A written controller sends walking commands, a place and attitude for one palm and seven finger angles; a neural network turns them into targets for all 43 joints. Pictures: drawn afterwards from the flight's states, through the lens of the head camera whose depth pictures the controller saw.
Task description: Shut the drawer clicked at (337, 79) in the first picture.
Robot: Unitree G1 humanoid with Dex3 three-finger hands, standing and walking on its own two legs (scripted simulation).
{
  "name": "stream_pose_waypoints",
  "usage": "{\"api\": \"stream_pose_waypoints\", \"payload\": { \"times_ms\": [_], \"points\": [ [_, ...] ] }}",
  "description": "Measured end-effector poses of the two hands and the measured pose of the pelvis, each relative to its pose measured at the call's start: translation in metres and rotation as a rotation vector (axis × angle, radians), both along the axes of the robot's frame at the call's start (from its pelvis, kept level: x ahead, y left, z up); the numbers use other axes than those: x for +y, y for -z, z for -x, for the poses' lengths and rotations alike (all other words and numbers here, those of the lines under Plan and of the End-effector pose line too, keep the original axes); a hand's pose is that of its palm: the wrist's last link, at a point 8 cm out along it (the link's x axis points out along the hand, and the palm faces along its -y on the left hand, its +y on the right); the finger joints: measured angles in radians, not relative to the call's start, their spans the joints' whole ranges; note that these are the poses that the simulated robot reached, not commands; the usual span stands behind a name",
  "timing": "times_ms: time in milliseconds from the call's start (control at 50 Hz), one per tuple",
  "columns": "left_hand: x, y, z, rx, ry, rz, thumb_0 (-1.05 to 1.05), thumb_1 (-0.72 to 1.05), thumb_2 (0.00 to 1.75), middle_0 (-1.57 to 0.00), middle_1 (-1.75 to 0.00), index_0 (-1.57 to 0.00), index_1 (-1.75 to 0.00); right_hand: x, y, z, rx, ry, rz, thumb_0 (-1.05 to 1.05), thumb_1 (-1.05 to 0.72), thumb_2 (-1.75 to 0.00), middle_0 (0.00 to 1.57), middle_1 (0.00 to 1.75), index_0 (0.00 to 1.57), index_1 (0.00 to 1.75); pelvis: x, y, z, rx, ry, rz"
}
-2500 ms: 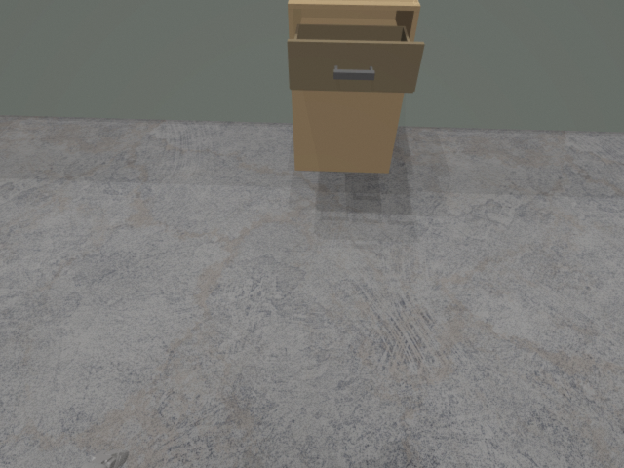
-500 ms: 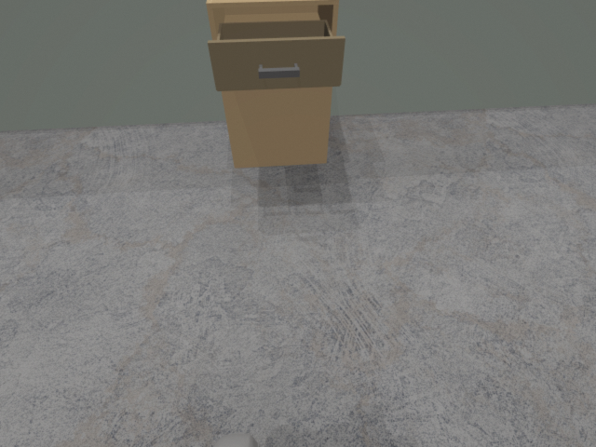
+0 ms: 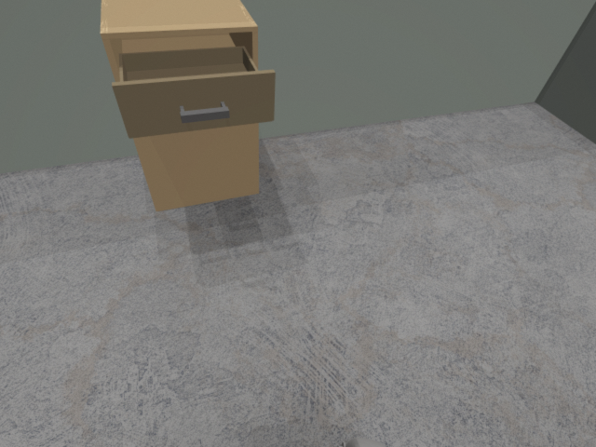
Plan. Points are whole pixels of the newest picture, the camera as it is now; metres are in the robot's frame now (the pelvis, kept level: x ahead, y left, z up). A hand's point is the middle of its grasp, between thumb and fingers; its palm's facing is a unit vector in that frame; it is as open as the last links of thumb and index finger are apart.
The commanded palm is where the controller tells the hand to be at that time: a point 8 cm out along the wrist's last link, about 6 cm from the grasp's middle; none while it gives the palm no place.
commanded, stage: walk to a spot facing it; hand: left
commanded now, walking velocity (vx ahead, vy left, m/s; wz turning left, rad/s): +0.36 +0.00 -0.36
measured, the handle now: (204, 110) +0.96 +0.34 -0.09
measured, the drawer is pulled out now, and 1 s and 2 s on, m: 0.29 0.29 0.29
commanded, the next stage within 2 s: turn to face it in 0.98 s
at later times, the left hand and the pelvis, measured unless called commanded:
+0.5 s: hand (263, 335) +0.34 +0.08 -0.16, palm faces -0.19 -0.97 -0.17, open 7.3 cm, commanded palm none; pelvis +0.20 -0.06 -0.01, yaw -10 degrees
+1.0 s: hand (235, 303) +0.41 +0.15 -0.18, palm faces -0.16 -0.98 -0.14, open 7.4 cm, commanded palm none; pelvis +0.40 -0.03 +0.00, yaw -15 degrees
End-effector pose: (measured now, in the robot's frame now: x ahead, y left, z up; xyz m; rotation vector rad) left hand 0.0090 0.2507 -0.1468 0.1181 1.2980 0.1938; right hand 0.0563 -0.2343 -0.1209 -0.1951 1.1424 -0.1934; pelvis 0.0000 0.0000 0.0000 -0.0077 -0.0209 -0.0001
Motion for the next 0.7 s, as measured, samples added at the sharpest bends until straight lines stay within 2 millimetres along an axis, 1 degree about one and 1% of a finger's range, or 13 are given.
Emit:
{"api": "stream_pose_waypoints", "payload": {
  "times_ms": [80, 160, 220, 280, 340, 380, 400, 440, 500, 540, 600, 660, 700],
  "points": [
    [0.005, -0.015, -0.081, -0.102, 0.070, -0.008, 0.01, 0.92, 0.90, -0.20, -0.30, -0.19, -0.30, -0.004, 0.000, 0.029, 0.117, 0.076, 0.005, -0.02, -0.95, -0.90, 0.20, 0.30, 0.20, 0.29, 0.006, -0.006, -0.028, 0.007, 0.031, -0.009],
    [-0.006, -0.023, -0.149, -0.144, 0.152, 0.001, 0.01, 0.92, 0.90, -0.19, -0.30, -0.19, -0.30, 0.001, 0.003, 0.055, 0.230, 0.156, -0.020, -0.01, -0.93, -0.90, 0.19, 0.30, 0.20, 0.29, 0.006, -0.008, -0.057, 0.006, 0.063, -0.014],
    [-0.025, -0.023, -0.197, -0.152, 0.219, 0.012, 0.01, 0.92, 0.90, -0.20, -0.30, -0.19, -0.30, 0.009, 0.005, 0.070, 0.309, 0.216, -0.054, 0.00, -0.93, -0.90, 0.19, 0.30, 0.20, 0.29, 0.000, -0.006, -0.081, 0.006, 0.089, -0.016],
    [-0.050, -0.021, -0.245, -0.159, 0.286, 0.024, 0.01, 0.92, 0.90, -0.20, -0.30, -0.19, -0.30, 0.017, 0.008, 0.078, 0.387, 0.274, -0.097, 0.00, -0.92, -0.90, 0.19, 0.30, 0.20, 0.29, -0.011, -0.002, -0.108, 0.010, 0.117, -0.019],
    [-0.080, -0.016, -0.292, -0.178, 0.348, 0.034, 0.01, 0.92, 0.90, -0.20, -0.30, -0.19, -0.30, 0.023, 0.013, 0.080, 0.462, 0.326, -0.144, 0.00, -0.92, -0.90, 0.19, 0.30, 0.20, 0.29, -0.026, 0.005, -0.137, 0.016, 0.140, -0.017],
    [-0.099, -0.009, -0.320, -0.217, 0.366, 0.038, 0.01, 0.91, 0.90, -0.20, -0.30, -0.19, -0.30, 0.022, 0.020, 0.074, 0.509, 0.347, -0.178, 0.00, -0.91, -0.90, 0.19, 0.30, 0.20, 0.29, -0.041, 0.015, -0.156, 0.016, 0.147, -0.020],
    [-0.106, -0.007, -0.329, -0.234, 0.363, 0.039, 0.01, 0.91, 0.90, -0.20, -0.30, -0.19, -0.30, 0.020, 0.023, 0.067, 0.524, 0.352, -0.191, 0.00, -0.91, -0.90, 0.19, 0.30, 0.20, 0.29, -0.046, 0.017, -0.164, 0.013, 0.152, -0.017],
    [-0.115, -0.007, -0.336, -0.236, 0.345, 0.045, 0.01, 0.91, 0.90, -0.20, -0.30, -0.20, -0.30, 0.011, 0.026, 0.043, 0.514, 0.353, -0.198, 0.00, -0.91, -0.90, 0.20, 0.30, 0.20, 0.29, -0.054, 0.016, -0.177, 0.003, 0.159, -0.011],
    [-0.117, -0.009, -0.331, -0.182, 0.309, 0.040, 0.00, 0.91, 0.90, -0.20, -0.30, -0.20, -0.30, -0.010, 0.027, -0.015, 0.417, 0.328, -0.175, 0.01, -0.91, -0.90, 0.20, 0.30, 0.20, 0.29, -0.061, 0.007, -0.199, 0.001, 0.170, -0.003],
    [-0.107, -0.016, -0.334, -0.181, 0.259, 0.002, -0.02, 0.95, 0.90, -0.21, -0.30, -0.20, -0.30, -0.025, 0.026, -0.062, 0.325, 0.301, -0.154, 0.01, -0.91, -0.90, 0.20, 0.30, 0.20, 0.29, -0.064, 0.002, -0.214, 0.007, 0.171, 0.003],
    [-0.092, -0.019, -0.334, -0.130, 0.249, -0.032, -0.03, 0.96, 0.90, -0.21, -0.30, -0.20, -0.30, -0.044, 0.023, -0.132, 0.189, 0.261, -0.127, 0.00, -0.91, -0.90, 0.19, 0.30, 0.19, 0.29, -0.066, -0.002, -0.236, 0.014, 0.175, 0.008],
    [-0.080, -0.017, -0.330, -0.068, 0.228, -0.035, -0.02, 0.95, 0.90, -0.20, -0.30, -0.20, -0.30, -0.064, 0.015, -0.191, 0.100, 0.224, -0.076, 0.01, -0.94, -0.90, 0.19, 0.30, 0.20, 0.29, -0.064, -0.004, -0.261, 0.013, 0.177, 0.017],
    [-0.074, -0.012, -0.325, -0.025, 0.207, -0.026, -0.02, 0.94, 0.90, -0.20, -0.30, -0.20, -0.30, -0.073, 0.009, -0.229, 0.050, 0.192, -0.050, 0.02, -0.95, -0.90, 0.19, 0.30, 0.19, 0.29, -0.061, -0.003, -0.278, 0.010, 0.178, 0.024]
  ]
}}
